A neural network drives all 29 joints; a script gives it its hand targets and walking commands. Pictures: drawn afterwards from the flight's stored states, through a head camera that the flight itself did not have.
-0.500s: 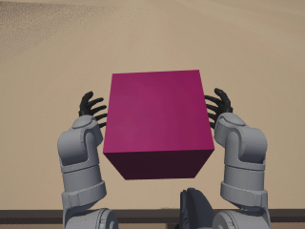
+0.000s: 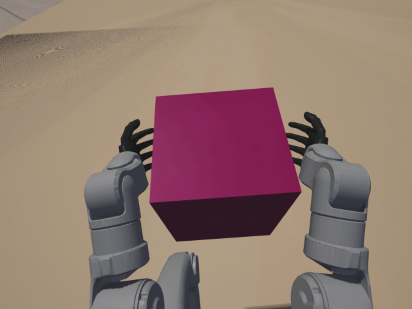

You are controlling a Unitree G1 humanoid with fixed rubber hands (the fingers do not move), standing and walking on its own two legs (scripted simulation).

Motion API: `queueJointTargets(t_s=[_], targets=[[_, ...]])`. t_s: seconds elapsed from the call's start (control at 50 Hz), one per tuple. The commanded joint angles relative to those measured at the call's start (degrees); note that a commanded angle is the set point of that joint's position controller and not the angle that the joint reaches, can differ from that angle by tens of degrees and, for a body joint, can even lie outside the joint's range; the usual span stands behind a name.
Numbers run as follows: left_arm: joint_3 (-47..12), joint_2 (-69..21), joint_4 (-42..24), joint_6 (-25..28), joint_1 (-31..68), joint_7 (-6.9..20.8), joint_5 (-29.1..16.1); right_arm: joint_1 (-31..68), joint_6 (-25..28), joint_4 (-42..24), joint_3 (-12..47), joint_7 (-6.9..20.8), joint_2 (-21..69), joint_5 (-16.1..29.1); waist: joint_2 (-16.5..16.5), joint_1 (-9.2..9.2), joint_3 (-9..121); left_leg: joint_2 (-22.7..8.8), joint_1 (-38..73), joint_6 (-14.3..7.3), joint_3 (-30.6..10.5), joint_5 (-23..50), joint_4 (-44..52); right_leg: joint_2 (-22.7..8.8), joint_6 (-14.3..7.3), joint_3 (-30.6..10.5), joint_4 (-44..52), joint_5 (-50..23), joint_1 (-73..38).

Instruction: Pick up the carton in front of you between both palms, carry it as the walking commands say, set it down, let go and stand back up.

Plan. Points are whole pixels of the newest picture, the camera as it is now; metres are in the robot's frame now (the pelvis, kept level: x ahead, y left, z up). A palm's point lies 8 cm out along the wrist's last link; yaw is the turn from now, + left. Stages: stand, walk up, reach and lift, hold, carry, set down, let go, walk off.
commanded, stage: carry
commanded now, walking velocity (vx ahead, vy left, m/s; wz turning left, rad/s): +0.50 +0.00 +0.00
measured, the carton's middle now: (219, 173) +0.37 +0.02 +0.10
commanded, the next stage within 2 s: none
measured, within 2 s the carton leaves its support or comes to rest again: neither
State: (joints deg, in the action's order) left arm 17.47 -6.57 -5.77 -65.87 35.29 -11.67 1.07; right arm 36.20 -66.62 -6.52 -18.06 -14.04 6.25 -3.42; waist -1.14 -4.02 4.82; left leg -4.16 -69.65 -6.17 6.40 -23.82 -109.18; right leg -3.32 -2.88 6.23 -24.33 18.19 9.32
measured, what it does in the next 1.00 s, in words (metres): climbs: left foot 0.13 m higher, then right foot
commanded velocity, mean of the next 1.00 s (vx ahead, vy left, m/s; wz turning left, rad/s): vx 0.50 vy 0.00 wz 0.00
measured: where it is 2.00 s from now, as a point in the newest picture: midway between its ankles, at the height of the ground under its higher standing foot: (233, 157)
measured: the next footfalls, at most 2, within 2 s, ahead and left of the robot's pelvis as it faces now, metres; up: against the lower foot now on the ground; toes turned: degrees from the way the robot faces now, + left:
left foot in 0.16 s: +0.34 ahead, +0.11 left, +0.13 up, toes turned +7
right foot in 0.76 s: +0.61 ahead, -0.08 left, +0.13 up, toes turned -8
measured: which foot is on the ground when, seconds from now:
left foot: up 0.00-0.14, down 0.16-0.78, up 0.80-1.00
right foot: down 0.00-0.18, up 0.20-0.74, down 0.76-1.00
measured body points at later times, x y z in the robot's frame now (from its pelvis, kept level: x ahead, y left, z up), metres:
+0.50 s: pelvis +0.28 +0.04 +0.11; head +0.31 +0.05 +0.56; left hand +0.65 +0.18 +0.22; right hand +0.62 -0.13 +0.24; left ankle +0.30 +0.10 -0.62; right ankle +0.30 -0.09 -0.51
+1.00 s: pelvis +0.54 -0.03 +0.13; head +0.56 -0.05 +0.58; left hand +0.89 +0.13 +0.23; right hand +0.90 -0.18 +0.23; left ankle +0.56 +0.13 -0.54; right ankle +0.57 -0.08 -0.62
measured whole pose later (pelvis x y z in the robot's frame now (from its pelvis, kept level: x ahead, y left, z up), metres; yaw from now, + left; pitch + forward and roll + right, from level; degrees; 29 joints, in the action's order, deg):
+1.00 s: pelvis +0.54 -0.03 +0.13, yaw +1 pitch +4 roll +2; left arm 21.2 -9.1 0.0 -61.5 30.3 -9.9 4.8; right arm 32.6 -62.8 1.1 -19.0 -11.6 9.2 -4.1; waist -0.3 1.1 3.1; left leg -4.3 -35.4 0.1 2.3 -12.2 -60.0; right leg 0.7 -6.1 9.6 -20.0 8.6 16.2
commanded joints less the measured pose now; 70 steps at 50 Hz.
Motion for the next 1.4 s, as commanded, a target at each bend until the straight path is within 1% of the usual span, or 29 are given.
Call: queueJointTargets(t_s=[0.0,0.04,0.08,0.1,0.12,0.14,0.16,0.18,0.22,0.3,0.34,0.38,0.48,0.56,0.62,0.7,0.72,0.74,0.76,0.78,0.84,0.92,1.06,1.2,1.28,1.3,1.32,1.34,1.38], targets=[[-26.63,-31.16,0.57,-1.57,32.74,0.44,-9.88,33.62,-1.54,1.98,29.3,-1.48,34.8,8.46,11.86,2.33,8.37,-1.37,5.89,-0.29,5.34,3.13,22.1,-8.12,-9.28,-6.64,22.13,-12.86,-4.86],[-24.28,-30.99,3.39,-2.13,31.7,0.24,-7.93,35.6,-1.79,3.33,30.13,-1.48,36.91,9.3,15.99,4.88,10.93,0.57,23.36,-2.25,7.4,9.01,35.25,-7.06,-7.5,2.97,22.0,-35.34,-0.53],[-23.42,-33.12,4.81,-2.17,32.62,0.16,-7.04,35.79,-1.47,5.33,29.47,-1.21,38.95,9.59,15.23,7.63,16.48,6.79,34.16,-3.29,11.33,8.77,43.67,-7.25,-6.11,4.51,8.64,-74.73,-7.76],[-23.94,-34.1,3.51,-1.76,33.97,0.21,-6.95,35.58,-1.02,6.09,28.99,-0.9,40.49,10.33,14.58,9.66,20.74,9.6,40.7,-2.96,11.74,8.03,49.35,-7.78,-5.02,4.31,-1.3,-86.27,-11.39],[-23.06,-34.77,5.07,-1.46,33.24,0.08,-5.73,35.14,-0.75,6.71,29.6,-0.35,42.37,10.71,13.86,12.83,24.45,10.74,49.8,-1.58,9.66,10.38,61.98,-6.64,-2.73,4.8,-15.45,-86.27,-12.09],[-22.81,-35.61,5.84,-0.93,34.16,-0.13,-4.53,34.67,-0.13,6.87,29.76,0.36,43.28,10.4,5.96,14.44,30.54,3.75,64.77,-3.51,-7.76,4.93,73.6,-4.31,0.58,-0.06,-35.79,-61.05,-1.75],[-21.83,-37.43,6.95,-0.32,30.86,-0.06,-2.53,35.2,0.6,7.93,30.49,1.0,43.99,11.23,-13.99,9.0,33.64,-14.63,73.53,-11.33,-39.99,16.06,77.59,4.94,2.39,-2.99,-56.41,-3.86,16.8],[-22.09,-38.88,4.01,0.78,33.24,0.27,-2.63,36.09,2.03,5.1,33.12,1.79,48.16,12.98,-17.12,9.52,38.57,-14.0,75.36,-17.07,-51.05,16.36,83.05,8.29,1.15,-13.65,-72.25,-1.72,25.8],[-23.73,-43.04,3.6,1.68,36.22,1.05,-4.59,40.31,3.53,2.1,36.13,3.0,50.92,14.64,-4.95,7.9,30.56,-11.72,68.51,-12.44,-40.27,12.06,80.7,4.93,-1.16,-14.58,-78.4,-3.51,32.83],[-28.08,-42.8,-1.51,4.82,38.06,1.66,-5.62,42.53,6.4,-3.31,40.85,4.35,53.86,18.03,-0.64,7.56,26.98,-10.72,68.59,-8.68,-30.55,11.9,81.68,2.29,-1.04,-10.3,-74.62,-1.05,38.17],[-29.95,-41.55,-2.13,5.47,31.57,1.26,-5.58,33.63,7.25,-3.34,39.64,3.64,49.25,15.68,-2.19,10.07,27.86,-11.06,77.62,-8.99,-28.78,18.09,81.75,2.66,-1.35,-8.21,-67.58,5.18,43.13],[-31.69,-41.56,-0.26,5.56,25.57,0.84,-5.09,26.49,7.01,-2.1,37.99,3.59,45.68,13.72,-1.36,9.02,27.15,-11.42,80.92,-8.47,-25.13,22.03,82.12,2.04,-0.57,-7.55,-57.06,9.3,45.62],[-34.73,-42.5,-2.15,4.97,28.84,0.91,-7.18,26.4,6.54,-5.24,36.5,4.12,42.04,12.1,-8.74,8.53,22.09,-9.44,79.36,-6.81,-14.75,29.85,86.51,0.31,0.87,-4.07,-39.88,-4.56,45.98],[-33.06,-37.38,-3.89,3.95,28.81,-0.5,-6.11,26.14,5.06,-4.2,35.14,3.02,38.41,11.45,-6.0,7.4,17.56,-6.9,69.12,-4.64,-7.76,28.85,92.17,0.3,1.85,-0.49,-21.85,-11.75,32.42],[-30.93,-34.05,1.44,1.82,26.22,-1.29,-5.53,24.89,3.41,-1.55,31.94,1.29,33.18,8.84,-8.63,7.56,14.41,-6.32,69.39,-2.73,-5.17,30.22,92.27,2.29,1.48,2.97,-11.41,-14.64,26.52],[-27.39,-33.21,4.47,0.1,29.45,-1.64,-6.66,27.73,1.38,1.57,29.73,-0.1,33.22,8.4,-6.75,3.9,16.58,-6.0,68.87,1.11,-1.55,47.32,79.22,5.35,-0.07,6.4,-0.35,-16.18,9.25],[-25.99,-33.0,6.52,-0.24,28.49,-1.74,-6.3,27.84,0.98,2.86,29.49,-0.33,33.05,8.26,-2.3,2.61,19.52,-3.71,63.44,3.5,0.98,41.57,69.39,3.47,0.15,4.46,1.11,-13.65,-2.95],[-24.85,-31.89,7.99,-0.34,28.04,-1.92,-5.52,29.75,0.8,3.06,29.06,-0.44,33.47,8.48,6.4,2.34,22.64,0.19,51.54,5.88,1.97,23.32,55.9,-7.79,-1.62,-13.04,1.26,-11.19,-14.37],[-23.8,-31.15,9.15,-0.35,28.81,-2.1,-5.59,30.4,0.54,2.78,29.29,-0.57,33.82,8.7,17.72,3.45,21.8,5.77,35.53,6.56,0.37,-2.33,43.98,-19.69,-7.45,-36.02,5.17,-11.69,-20.74],[-25.48,-34.45,7.59,-0.14,30.1,-2.01,-7.08,30.88,0.63,2.98,28.6,-0.53,35.98,8.76,16.34,2.1,21.33,5.34,26.44,5.43,-4.56,-3.54,37.91,-19.01,-10.89,-39.29,7.58,-8.0,-23.74],[-27.34,-42.38,5.75,1.43,32.99,0.05,-7.79,35.75,2.39,3.79,29.78,0.7,44.32,9.98,3.63,4.58,20.19,-0.48,30.28,4.26,-7.45,5.82,41.12,-15.17,-6.05,-24.59,9.51,-8.88,-11.88],[-30.58,-47.22,2.63,5.06,33.14,2.12,-6.41,32.62,5.43,6.2,34.07,2.92,51.48,9.75,7.32,5.1,21.22,-1.37,30.79,6.31,-5.56,12.57,48.29,-12.23,-4.57,-14.72,13.03,-8.66,-13.06],[-34.46,-46.19,-1.57,7.27,18.59,3.52,-5.43,18.14,7.57,1.95,39.53,4.18,52.94,9.37,6.75,3.25,18.13,-1.25,24.89,8.81,-0.94,18.13,62.07,-9.69,-4.02,-5.81,12.53,-28.96,-23.15],[-39.36,-46.08,-13.71,6.45,2.35,4.56,-8.52,4.29,6.85,-13.8,45.02,4.97,50.61,11.67,10.42,2.23,13.05,2.13,29.02,6.95,4.23,21.43,78.21,-8.86,-3.62,-3.5,9.53,-44.33,-27.75],[-42.11,-44.58,-20.37,4.55,-7.05,4.6,-10.61,-8.19,5.06,-18.98,43.17,4.97,47.57,11.63,10.0,3.49,17.83,7.0,55.32,4.33,10.12,25.74,89.23,-6.56,-0.17,2.64,-8.27,-62.95,-19.63],[-42.74,-43.39,-20.03,3.87,-9.04,4.6,-10.29,-11.98,4.58,-18.92,42.48,4.98,46.45,10.54,6.27,4.67,22.02,1.61,72.51,2.51,4.92,25.41,88.12,-5.77,1.76,2.92,-18.59,-49.32,-6.92],[-43.72,-43.45,-21.78,3.32,-10.86,4.9,-10.76,-14.27,4.29,-19.9,41.9,4.91,44.74,9.93,-5.61,4.6,28.51,-13.94,90.43,-2.14,-15.44,27.24,84.41,-3.4,3.23,0.73,-31.15,-22.31,11.39],[-45.24,-42.9,-24.73,2.69,-10.68,5.38,-11.99,-17.77,4.05,-18.42,41.37,5.03,44.88,9.58,-14.67,4.76,27.45,-21.91,97.07,-9.21,-31.62,30.46,88.94,5.29,3.46,0.99,-43.65,8.93,28.0],[-47.36,-46.23,-26.36,2.62,-10.4,6.76,-12.87,-17.47,4.59,-22.72,43.57,6.05,48.83,9.96,-6.13,5.13,22.48,-18.86,87.35,-6.7,-25.59,33.86,90.4,-0.15,2.36,-7.19,-49.25,7.81,32.23]])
